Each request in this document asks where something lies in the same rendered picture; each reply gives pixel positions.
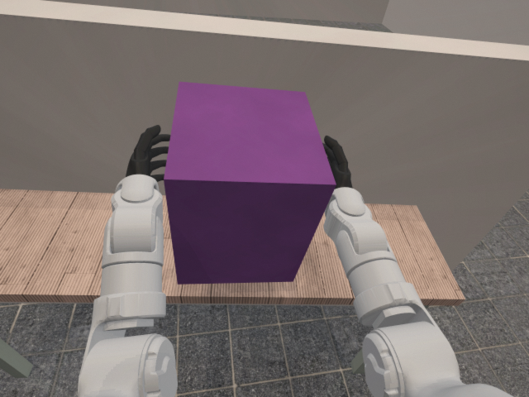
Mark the right robot forearm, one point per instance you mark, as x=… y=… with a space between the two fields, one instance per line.
x=383 y=298

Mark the robot right upper arm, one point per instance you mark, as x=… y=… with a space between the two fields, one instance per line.
x=415 y=360

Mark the robot left hand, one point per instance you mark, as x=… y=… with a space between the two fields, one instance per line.
x=139 y=163

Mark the left robot forearm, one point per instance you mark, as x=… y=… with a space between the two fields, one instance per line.
x=132 y=259

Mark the table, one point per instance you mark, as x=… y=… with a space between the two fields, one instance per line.
x=51 y=246

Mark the robot right hand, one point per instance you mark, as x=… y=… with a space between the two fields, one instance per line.
x=338 y=163

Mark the robot left upper arm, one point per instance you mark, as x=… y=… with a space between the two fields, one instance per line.
x=136 y=366

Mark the carton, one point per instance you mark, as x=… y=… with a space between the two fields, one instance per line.
x=246 y=180

